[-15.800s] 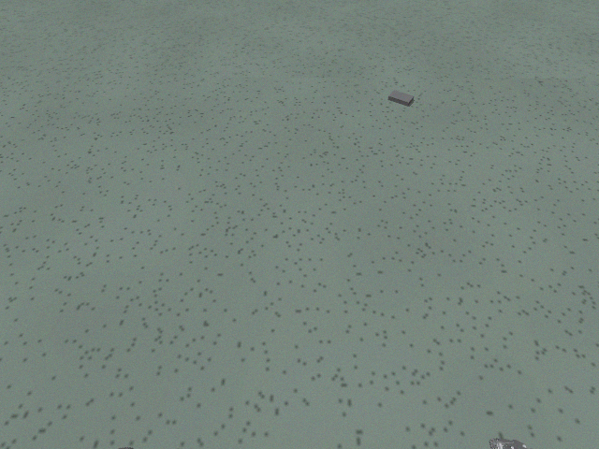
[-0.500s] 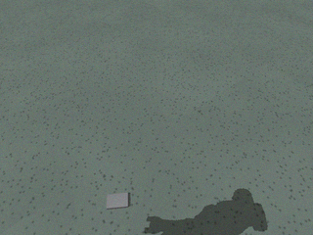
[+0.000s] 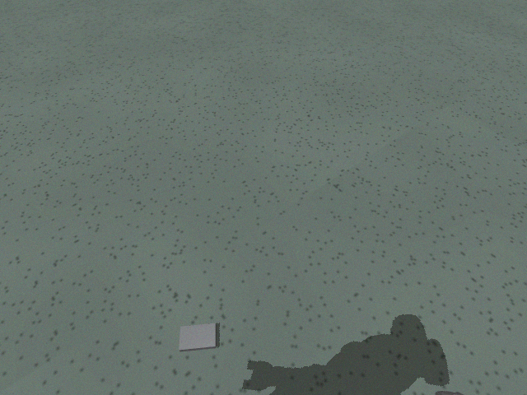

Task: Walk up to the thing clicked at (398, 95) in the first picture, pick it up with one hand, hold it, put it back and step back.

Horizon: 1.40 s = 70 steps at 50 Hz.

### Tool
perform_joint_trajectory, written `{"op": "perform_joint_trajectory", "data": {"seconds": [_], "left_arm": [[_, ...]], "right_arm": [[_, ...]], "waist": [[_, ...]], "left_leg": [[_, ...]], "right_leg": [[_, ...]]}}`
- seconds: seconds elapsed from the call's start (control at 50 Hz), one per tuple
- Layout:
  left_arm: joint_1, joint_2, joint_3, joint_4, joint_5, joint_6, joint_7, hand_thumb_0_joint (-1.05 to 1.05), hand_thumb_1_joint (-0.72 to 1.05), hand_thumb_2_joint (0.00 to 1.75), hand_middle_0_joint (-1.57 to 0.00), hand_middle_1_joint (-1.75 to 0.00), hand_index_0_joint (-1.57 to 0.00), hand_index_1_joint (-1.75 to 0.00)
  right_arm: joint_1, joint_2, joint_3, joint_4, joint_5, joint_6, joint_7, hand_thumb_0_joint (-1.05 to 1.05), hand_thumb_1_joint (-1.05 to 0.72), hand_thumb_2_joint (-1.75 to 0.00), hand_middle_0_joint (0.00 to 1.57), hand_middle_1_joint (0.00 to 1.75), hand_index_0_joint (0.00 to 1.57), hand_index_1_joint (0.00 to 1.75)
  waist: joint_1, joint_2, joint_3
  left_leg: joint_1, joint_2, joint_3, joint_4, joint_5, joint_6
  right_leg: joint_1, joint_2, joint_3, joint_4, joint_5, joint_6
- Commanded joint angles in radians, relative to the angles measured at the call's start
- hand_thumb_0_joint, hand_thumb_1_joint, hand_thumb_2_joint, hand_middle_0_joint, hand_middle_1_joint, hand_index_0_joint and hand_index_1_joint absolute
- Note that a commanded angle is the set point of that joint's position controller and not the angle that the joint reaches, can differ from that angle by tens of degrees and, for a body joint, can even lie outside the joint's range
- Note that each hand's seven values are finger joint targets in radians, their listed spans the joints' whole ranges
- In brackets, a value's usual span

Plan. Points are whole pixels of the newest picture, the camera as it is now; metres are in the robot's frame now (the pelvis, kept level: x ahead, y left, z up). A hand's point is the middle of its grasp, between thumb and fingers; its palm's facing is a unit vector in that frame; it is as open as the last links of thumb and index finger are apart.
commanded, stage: stand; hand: left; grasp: from above
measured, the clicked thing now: (198, 337) +0.40 +0.26 -0.77
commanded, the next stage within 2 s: rise first in 0.18 s
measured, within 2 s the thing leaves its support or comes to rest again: neither
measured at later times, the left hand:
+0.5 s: hand out of the picture +0.14 +0.25 -0.17, palm faces -0.02 -0.94 -0.34, open 8.6 cm
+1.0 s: hand out of the picture +0.11 +0.27 -0.24, palm faces -0.17 -0.86 -0.48, open 14.1 cm
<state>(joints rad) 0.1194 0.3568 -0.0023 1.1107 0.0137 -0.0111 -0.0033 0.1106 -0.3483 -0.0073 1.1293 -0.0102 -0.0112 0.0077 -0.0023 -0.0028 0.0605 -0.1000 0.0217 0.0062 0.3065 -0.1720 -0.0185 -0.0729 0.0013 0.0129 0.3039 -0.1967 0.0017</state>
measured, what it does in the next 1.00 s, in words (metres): lowers itself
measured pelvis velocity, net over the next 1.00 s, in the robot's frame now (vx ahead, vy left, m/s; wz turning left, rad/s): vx -0.02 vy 0.01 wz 0.01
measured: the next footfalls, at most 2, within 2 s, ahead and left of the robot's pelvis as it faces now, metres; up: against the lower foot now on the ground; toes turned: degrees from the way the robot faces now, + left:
none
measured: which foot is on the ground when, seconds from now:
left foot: down 0.00-1.00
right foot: down 0.00-1.00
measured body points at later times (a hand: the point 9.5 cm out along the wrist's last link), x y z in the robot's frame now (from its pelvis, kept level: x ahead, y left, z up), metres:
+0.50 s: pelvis -0.02 +0.00 -0.02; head +0.04 +0.01 +0.43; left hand +0.14 +0.30 -0.14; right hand +0.09 -0.27 -0.14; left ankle +0.00 +0.13 -0.75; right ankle -0.02 -0.12 -0.75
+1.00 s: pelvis -0.02 +0.01 -0.10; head +0.08 +0.04 +0.34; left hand +0.12 +0.32 -0.21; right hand +0.15 -0.24 -0.19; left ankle +0.00 +0.13 -0.75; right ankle -0.02 -0.12 -0.75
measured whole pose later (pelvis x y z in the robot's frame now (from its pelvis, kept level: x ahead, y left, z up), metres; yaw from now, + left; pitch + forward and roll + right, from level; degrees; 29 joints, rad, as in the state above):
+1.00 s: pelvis -0.02 +0.01 -0.10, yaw +1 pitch +18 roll -2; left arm 0.25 0.32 0.13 0.48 0.28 0.16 0.01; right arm 0.19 -0.24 -0.04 0.56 0.01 -0.13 -0.02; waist -0.02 0.00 -0.11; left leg -0.95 0.02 -0.03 1.16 -0.52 0.00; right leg -0.89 0.00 -0.02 1.12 -0.53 0.02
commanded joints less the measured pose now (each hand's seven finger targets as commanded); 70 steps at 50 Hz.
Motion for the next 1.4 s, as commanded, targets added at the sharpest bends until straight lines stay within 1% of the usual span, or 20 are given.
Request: {"op": "perform_joint_trajectory", "data": {"seconds": [0.0, 0.26, 0.28, 0.3, 0.32, 0.34, 0.36, 0.38, 0.4, 0.44, 0.5, 0.6, 0.7, 0.76, 0.94, 0.96, 1.04, 1.14, 1.28, 1.38], "left_arm": [[-0.024, 0.213, 0.039, -0.051, -0.005, -0.022, 0.016, 0.00, 0.90, 0.90, -0.20, -0.30, -0.20, -0.30], [-0.023, 0.215, 0.041, -0.057, -0.004, -0.022, 0.017, 0.00, 0.85, 0.89, -0.24, -0.32, -0.23, -0.34], [-0.374, 0.032, 0.040, -0.408, -0.049, -0.111, 0.028, 0.00, 0.77, 0.95, -0.26, -0.40, -0.22, -0.42], [-0.476, 0.081, 0.058, -0.321, -0.049, -0.101, 0.032, 0.00, 0.69, 0.97, -0.23, -0.48, -0.18, -0.50], [-0.293, 0.207, 0.133, -0.183, -0.019, -0.067, 0.036, 0.00, 0.61, 0.93, -0.20, -0.56, -0.18, -0.58], [-0.222, 0.214, 0.145, -0.069, 0.011, -0.040, 0.022, 0.00, 0.53, 0.92, -0.19, -0.64, -0.18, -0.66], [-0.299, 0.217, 0.148, -0.085, 0.031, -0.041, 0.003, 0.00, 0.45, 0.95, -0.16, -0.72, -0.15, -0.74], [-0.283, 0.241, 0.177, -0.108, 0.068, -0.055, -0.009, 0.00, 0.37, 0.95, -0.14, -0.80, -0.15, -0.82], [-0.147, 0.220, 0.192, -0.058, 0.099, -0.044, -0.017, 0.00, 0.29, 0.93, -0.12, -0.88, -0.13, -0.89], [-0.102, 0.201, 0.199, -0.151, 0.124, -0.034, -0.020, 0.00, 0.13, 0.96, -0.07, -1.01, -0.09, -0.98], [-0.069, 0.151, 0.180, -0.203, 0.148, 0.023, 0.001, 0.00, -0.11, 0.99, -0.02, -1.08, -0.05, -1.05], [-0.076, 0.150, 0.197, -0.334, 0.175, 0.076, 0.025, 0.00, -0.46, 1.02, -0.05, -1.07, -0.05, -1.07], [-0.038, 0.149, 0.205, -0.492, 0.205, 0.085, 0.023, 0.00, -0.55, 1.02, -0.07, -1.05, -0.05, -1.07], [0.009, 0.152, 0.211, -0.582, 0.232, 0.091, 0.030, 0.00, -0.56, 1.03, -0.06, -1.04, -0.04, -1.05], [0.169, 0.139, 0.201, -0.784, 0.276, 0.151, 0.036, 0.00, -0.59, 0.99, -0.08, -1.06, -0.07, -1.06], [0.135, 0.150, 0.198, -0.798, 0.283, 0.153, 0.037, 0.00, -0.60, 0.99, -0.08, -1.06, -0.08, -1.07], [0.067, 0.162, 0.196, -0.763, 0.337, 0.135, 0.039, 0.00, -0.61, 0.99, -0.09, -1.05, -0.08, -1.06], [-0.041, 0.190, 0.191, -0.685, 0.443, 0.050, 0.053, 0.00, -0.58, 0.98, -0.10, -1.04, -0.09, -1.05], [-0.199, 0.309, 0.225, -0.597, 0.605, -0.082, 0.111, 0.00, -0.57, 0.99, -0.11, -1.05, -0.10, -1.06], [-0.364, 0.338, 0.208, -0.525, 0.694, -0.125, 0.149, 0.00, -0.57, 1.00, -0.11, -1.03, -0.10, -1.04]], "right_arm": [[-0.031, -0.218, -0.036, -0.060, 0.003, -0.016, -0.016, 0.00, -0.90, -0.90, 0.20, 0.30, 0.20, 0.30], [-0.039, -0.219, -0.037, -0.067, 0.003, -0.015, -0.018, 0.00, -0.91, -0.90, 0.20, 0.30, 0.20, 0.30], [-0.011, -0.043, 0.008, -0.338, 0.069, -0.065, -0.035, 0.00, -0.98, -0.92, 0.20, 0.30, 0.20, 0.30], [0.034, -0.076, 0.003, -0.286, 0.071, -0.065, -0.044, 0.00, -0.94, -0.91, 0.20, 0.30, 0.20, 0.30], [0.077, -0.111, -0.020, -0.287, 0.071, -0.055, -0.053, 0.00, -0.93, -0.91, 0.20, 0.30, 0.20, 0.30], [0.087, -0.112, -0.034, -0.303, 0.062, -0.049, -0.052, 0.00, -0.90, -0.90, 0.20, 0.30, 0.20, 0.30], [0.088, -0.103, -0.040, -0.340, 0.057, -0.053, -0.051, 0.00, -0.90, -0.90, 0.20, 0.30, 0.20, 0.30], [0.097, -0.102, -0.059, -0.368, 0.040, -0.060, -0.050, 0.00, -0.91, -0.90, 0.20, 0.30, 0.20, 0.30], [0.131, -0.095, -0.072, -0.375, 0.031, -0.064, -0.046, 0.00, -0.91, -0.90, 0.20, 0.30, 0.20, 0.30], [0.133, -0.091, -0.079, -0.444, 0.030, -0.069, -0.037, 0.00, -0.91, -0.90, 0.20, 0.30, 0.20, 0.30], [0.118, -0.083, -0.084, -0.508, 0.038, -0.068, -0.035, 0.00, -0.88, -0.89, 0.20, 0.30, 0.20, 0.30], [0.106, -0.063, -0.082, -0.590, 0.036, -0.087, -0.029, 0.00, -0.88, -0.90, 0.20, 0.30, 0.20, 0.30], [0.123, -0.054, -0.091, -0.624, 0.029, -0.116, -0.034, 0.00, -0.88, -0.90, 0.20, 0.30, 0.20, 0.30], [0.115, -0.045, -0.087, -0.653, 0.027, -0.130, -0.038, 0.00, -0.87, -0.89, 0.20, 0.30, 0.20, 0.30], [0.108, -0.042, -0.087, -0.691, 0.021, -0.160, -0.038, 0.00, -0.91, -0.90, 0.20, 0.30, 0.20, 0.30], [0.092, -0.046, -0.084, -0.695, 0.019, -0.164, -0.036, 0.00, -0.93, -0.91, 0.20, 0.30, 0.20, 0.30], [0.071, -0.051, -0.082, -0.697, 0.016, -0.179, -0.028, 0.00, -0.92, -0.91, 0.20, 0.30, 0.20, 0.30], [0.052, -0.062, -0.087, -0.687, 0.020, -0.205, -0.006, 0.00, -0.91, -0.90, 0.20, 0.30, 0.20, 0.30], [0.033, -0.100, -0.102, -0.616, 0.017, -0.214, 0.021, 0.00, -0.92, -0.91, 0.20, 0.30, 0.20, 0.30], [0.048, -0.107, -0.115, -0.569, 0.009, -0.195, 0.035, 0.00, -0.91, -0.91, 0.20, 0.30, 0.20, 0.30]], "waist": [[-0.004, 0.008, -0.098], [-0.003, 0.006, -0.086], [-0.122, 0.045, -0.015], [-0.086, 0.016, -0.044], [-0.049, 0.016, -0.034], [-0.043, -0.016, -0.067], [-0.042, -0.056, -0.092], [-0.018, -0.045, -0.184], [0.002, -0.009, -0.244], [0.036, 0.066, -0.308], [0.014, 0.040, -0.293], [0.001, 0.018, -0.293], [-0.022, 0.035, -0.336], [-0.016, 0.055, -0.351], [-0.027, 0.086, -0.441], [-0.030, 0.093, -0.442], [-0.044, 0.095, -0.427], [-0.040, 0.066, -0.496], [-0.003, 0.145, -0.675], [-0.015, 0.119, -0.777]], "left_leg": [[0.051, 0.118, -0.082, -0.022, 0.200, 0.039], [0.048, 0.118, -0.078, -0.016, 0.177, 0.039], [-0.115, -0.028, 0.041, 0.060, 0.035, 0.032], [-0.109, -0.027, 0.034, 0.069, 0.003, 0.035], [-0.134, -0.023, 0.036, 0.080, -0.009, 0.030], [-0.171, -0.030, 0.032, 0.126, -0.008, 0.034], [-0.201, -0.028, 0.027, 0.165, 0.000, 0.040], [-0.221, -0.035, 0.031, 0.209, 0.018, 0.041], [-0.241, -0.043, 0.028, 0.250, 0.056, 0.036], [-0.246, -0.046, 0.022, 0.276, 0.085, 0.022], [-0.284, -0.041, 0.010, 0.293, 0.059, 0.022], [-0.403, -0.030, 0.002, 0.408, -0.039, 0.025], [-0.481, -0.019, -0.008, 0.524, -0.044, 0.025], [-0.530, -0.018, -0.011, 0.574, -0.086, 0.026], [-0.622, -0.004, -0.033, 0.715, -0.018, 0.027], [-0.637, 0.001, -0.045, 0.735, -0.010, 0.026], [-0.749, 0.002, -0.059, 0.822, -0.077, 0.025], [-0.933, -0.019, -0.047, 0.977, -0.190, 0.031], [-1.046, -0.014, -0.067, 1.179, -0.099, 0.022], [-1.180, -0.019, -0.049, 1.326, -0.132, 0.032]], "right_leg": [[-0.007, -0.133, 0.085, -0.032, 0.230, -0.025], [-0.010, -0.133, 0.086, -0.042, 0.211, -0.025], [-0.249, -0.008, -0.003, 0.039, 0.124, -0.008], [-0.201, -0.005, -0.017, 0.044, 0.067, -0.006], [-0.211, 0.005, -0.027, 0.056, 0.027, -0.015], [-0.237, 0.003, -0.027, 0.083, 0.014, -0.019], [-0.252, 0.002, -0.030, 0.122, 0.023, -0.017], [-0.240, -0.007, -0.021, 0.166, 0.050, -0.015], [-0.246, -0.008, -0.021, 0.215, 0.086, -0.018], [-0.261, 0.002, -0.027, 0.266, 0.087, -0.029], [-0.307, 0.015, -0.040, 0.283, 0.049, -0.027], [-0.436, 0.018, -0.043, 0.386, -0.061, -0.022], [-0.562, 0.018, -0.039, 0.509, -0.065, -0.019], [-0.615, 0.015, -0.038, 0.556, -0.103, -0.021], [-0.744, 0.019, -0.046, 0.710, -0.067, -0.022], [-0.785, 0.019, -0.051, 0.739, -0.076, -0.023], [-0.925, 0.018, -0.054, 0.843, -0.138, -0.026], [-1.071, 0.018, -0.044, 0.977, -0.200, -0.024], [-1.321, 0.021, -0.051, 1.223, -0.167, -0.035], [-1.403, 0.031, -0.055, 1.318, -0.178, -0.033]]}}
